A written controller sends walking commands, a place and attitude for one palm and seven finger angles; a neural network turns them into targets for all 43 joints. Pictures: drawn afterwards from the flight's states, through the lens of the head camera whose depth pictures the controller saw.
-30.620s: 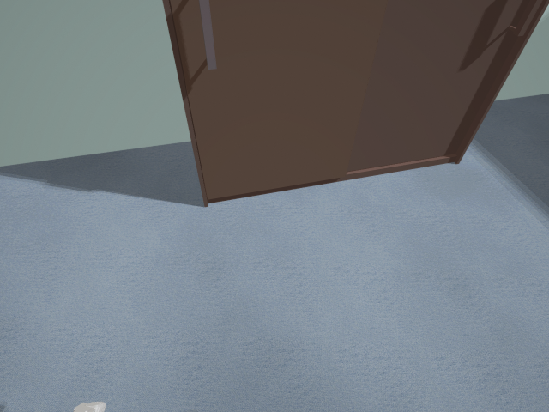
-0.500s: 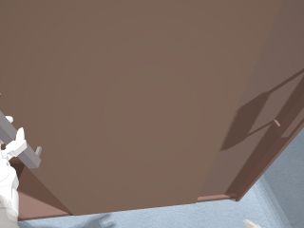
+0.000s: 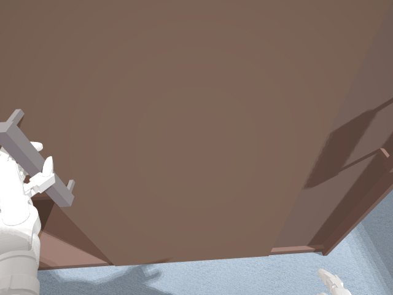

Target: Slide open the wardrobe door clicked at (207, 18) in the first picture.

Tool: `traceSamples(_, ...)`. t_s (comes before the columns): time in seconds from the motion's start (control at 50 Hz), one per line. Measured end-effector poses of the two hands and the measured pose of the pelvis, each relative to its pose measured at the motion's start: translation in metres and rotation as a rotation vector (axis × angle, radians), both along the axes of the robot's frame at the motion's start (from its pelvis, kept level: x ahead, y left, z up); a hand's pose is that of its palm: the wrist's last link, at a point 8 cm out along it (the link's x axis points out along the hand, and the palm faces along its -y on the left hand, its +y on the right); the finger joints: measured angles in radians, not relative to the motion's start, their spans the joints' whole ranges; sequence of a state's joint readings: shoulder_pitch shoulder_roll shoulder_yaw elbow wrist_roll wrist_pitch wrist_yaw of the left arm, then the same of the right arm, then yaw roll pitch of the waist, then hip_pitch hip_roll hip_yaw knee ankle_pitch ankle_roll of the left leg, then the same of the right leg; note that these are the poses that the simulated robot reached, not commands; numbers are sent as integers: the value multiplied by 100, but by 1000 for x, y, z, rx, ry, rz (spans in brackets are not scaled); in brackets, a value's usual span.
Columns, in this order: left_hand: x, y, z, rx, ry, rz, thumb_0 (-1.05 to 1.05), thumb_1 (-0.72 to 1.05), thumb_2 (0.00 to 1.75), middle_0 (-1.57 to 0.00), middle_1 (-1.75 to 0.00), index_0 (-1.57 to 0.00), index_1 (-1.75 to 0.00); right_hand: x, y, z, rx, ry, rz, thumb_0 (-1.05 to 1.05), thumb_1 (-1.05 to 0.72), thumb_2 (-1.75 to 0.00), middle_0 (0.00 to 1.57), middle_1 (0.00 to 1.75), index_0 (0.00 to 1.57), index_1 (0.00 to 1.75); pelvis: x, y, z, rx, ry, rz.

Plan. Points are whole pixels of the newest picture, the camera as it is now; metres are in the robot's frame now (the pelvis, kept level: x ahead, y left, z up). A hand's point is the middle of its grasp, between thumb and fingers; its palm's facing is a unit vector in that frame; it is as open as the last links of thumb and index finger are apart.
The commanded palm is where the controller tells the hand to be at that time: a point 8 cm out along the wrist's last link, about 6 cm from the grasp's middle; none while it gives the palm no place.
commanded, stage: stop walking and hold the door there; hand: left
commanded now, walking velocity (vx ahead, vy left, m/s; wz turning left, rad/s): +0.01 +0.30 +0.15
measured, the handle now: (44, 162) +0.35 +0.37 +0.09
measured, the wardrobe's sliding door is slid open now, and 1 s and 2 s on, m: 0.43 0.43 0.43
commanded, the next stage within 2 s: loosen the grip on the handle in 1.44 s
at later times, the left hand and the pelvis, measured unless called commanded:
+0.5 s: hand (44, 176) +0.31 +0.34 +0.10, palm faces +0.40 -0.89 -0.23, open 6.1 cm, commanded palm +0.27 +0.37 +0.08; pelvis -0.04 +0.09 -0.02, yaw +5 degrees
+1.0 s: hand (43, 176) +0.31 +0.34 +0.10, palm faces +0.27 -0.95 -0.14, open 6.1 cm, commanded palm +0.27 +0.37 +0.08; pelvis -0.07 +0.15 +0.00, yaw +3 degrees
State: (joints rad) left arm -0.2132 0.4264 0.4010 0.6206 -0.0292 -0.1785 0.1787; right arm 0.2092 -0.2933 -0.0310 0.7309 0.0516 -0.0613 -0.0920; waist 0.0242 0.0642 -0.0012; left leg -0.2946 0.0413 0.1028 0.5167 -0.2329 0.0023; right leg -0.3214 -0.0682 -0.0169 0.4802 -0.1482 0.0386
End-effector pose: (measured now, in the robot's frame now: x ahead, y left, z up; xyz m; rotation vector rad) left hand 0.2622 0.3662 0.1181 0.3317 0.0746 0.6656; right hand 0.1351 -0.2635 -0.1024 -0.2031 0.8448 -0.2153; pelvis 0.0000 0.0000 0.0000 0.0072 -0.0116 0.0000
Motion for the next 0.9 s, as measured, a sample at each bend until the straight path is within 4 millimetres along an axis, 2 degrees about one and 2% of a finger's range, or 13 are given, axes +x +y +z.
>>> traceSamples(0.08,1,4,-3,2,-13,-59,-15,55,76,-39,-137,-38,-139,5,8,1,-32,11,22,1,-91,-90,20,30,20,30,-5,15,-3,10,-8,29)
traceSamples(0.16,3,6,-6,0,-44,-116,-15,56,78,-42,-138,-40,-140,8,24,3,-50,3,35,1,-91,-90,20,29,20,30,-12,31,-7,18,-16,33)
traceSamples(0.24,3,7,-6,-11,-62,-136,-13,58,78,-44,-139,-39,-140,12,52,1,-12,-19,60,1,-91,-90,20,29,19,30,-19,41,-8,3,-18,38)
traceSamples(0.36,3,7,-7,-24,-80,-163,-12,59,77,-44,-139,-37,-139,14,95,-13,63,-13,152,1,-91,-90,20,29,20,30,-27,51,-14,3,-24,48)
traceSamples(0.46,5,13,-9,-48,-103,-240,-11,60,76,-45,-140,-38,-140,0,113,-8,26,30,167,1,-90,-90,20,30,20,30,-35,74,-11,47,-24,69)
traceSamples(0.58,7,18,-13,-54,-154,-333,-12,60,77,-45,-140,-36,-140,-14,133,-12,-21,4,98,1,-91,-90,20,30,20,30,-55,111,-21,47,-37,72)
traceSamples(0.74,6,15,-12,-110,-133,-347,-8,66,75,-46,-140,-29,-140,-45,185,-24,89,68,154,1,-91,-90,20,29,20,30,-69,124,-14,11,-34,71)
traceSamples(0.8,7,17,-11,-139,-115,-374,-7,66,75,-46,-140,-30,-140,-57,193,-18,84,84,147,1,-90,-90,20,30,20,30,-69,134,-8,8,-40,70)
traceSamples(0.9,8,19,-11,-166,-108,-405,-6,65,77,-46,-140,-32,-140,-69,195,-6,42,91,122,1,-90,-90,20,30,20,30,-67,147,-2,-1,-32,46)
